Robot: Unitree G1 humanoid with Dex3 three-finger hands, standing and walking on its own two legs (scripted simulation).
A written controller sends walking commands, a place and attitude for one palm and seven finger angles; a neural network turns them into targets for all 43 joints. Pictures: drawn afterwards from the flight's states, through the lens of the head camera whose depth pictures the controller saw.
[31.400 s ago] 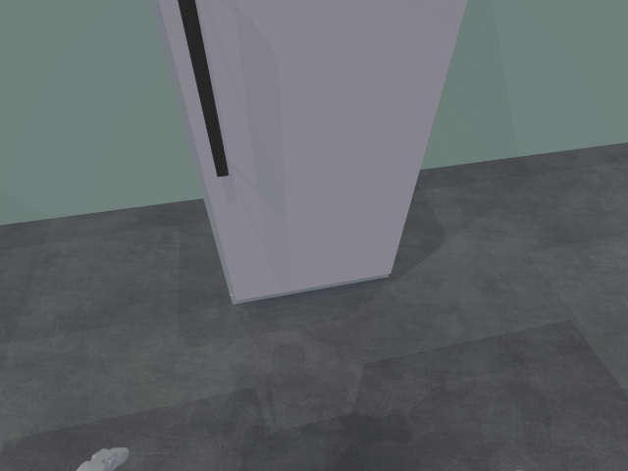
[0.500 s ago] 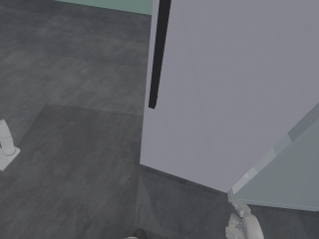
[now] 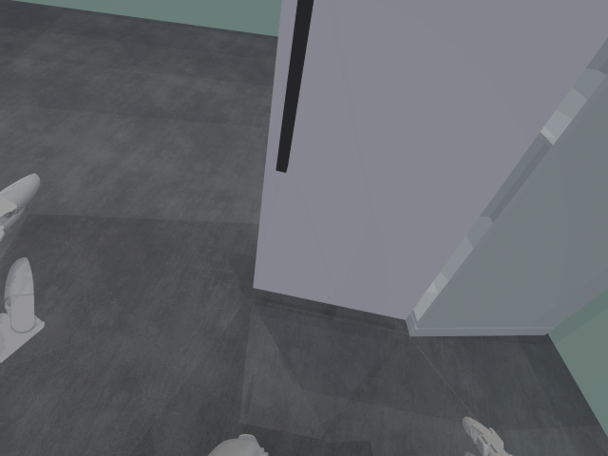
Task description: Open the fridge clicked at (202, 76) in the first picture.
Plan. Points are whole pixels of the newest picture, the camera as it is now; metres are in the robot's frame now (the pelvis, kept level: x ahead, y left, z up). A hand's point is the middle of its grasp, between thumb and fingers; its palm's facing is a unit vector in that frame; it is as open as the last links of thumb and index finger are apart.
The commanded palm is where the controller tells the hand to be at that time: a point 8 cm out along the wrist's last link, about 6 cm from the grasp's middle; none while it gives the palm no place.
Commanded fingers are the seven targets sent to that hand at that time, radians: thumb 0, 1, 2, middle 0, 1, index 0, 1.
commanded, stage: stop stepping back and stand still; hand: left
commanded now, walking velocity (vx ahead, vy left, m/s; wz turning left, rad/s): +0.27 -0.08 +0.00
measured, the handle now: (296, 73) +0.76 +0.08 +0.15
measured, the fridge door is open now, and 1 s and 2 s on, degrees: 77 77 77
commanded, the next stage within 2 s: let the arm hang, fingers relaxed in 1.26 s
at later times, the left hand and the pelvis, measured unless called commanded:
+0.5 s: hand out of the picture +0.07 +0.34 +0.19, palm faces +0.51 -0.70 -0.50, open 7.4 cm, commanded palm +0.03 +0.37 +0.18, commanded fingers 0.00 0.90 0.90 -0.20 -0.30 -0.20 -0.30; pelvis -0.10 +0.06 -0.01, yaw +3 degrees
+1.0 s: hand out of the picture +0.12 +0.39 +0.18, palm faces +0.49 -0.69 -0.53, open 7.4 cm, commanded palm +0.07 +0.41 +0.18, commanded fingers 0.00 0.90 0.90 -0.20 -0.30 -0.20 -0.30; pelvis -0.05 +0.10 +0.00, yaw +3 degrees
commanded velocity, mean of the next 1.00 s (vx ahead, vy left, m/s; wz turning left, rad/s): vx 0.11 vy -0.07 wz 0.00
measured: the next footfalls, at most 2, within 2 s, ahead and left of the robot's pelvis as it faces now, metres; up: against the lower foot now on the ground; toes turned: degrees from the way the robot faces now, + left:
left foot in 0.16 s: +0.03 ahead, +0.19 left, +0.00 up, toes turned +1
right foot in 0.44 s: -0.02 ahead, -0.01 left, +0.00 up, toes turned +1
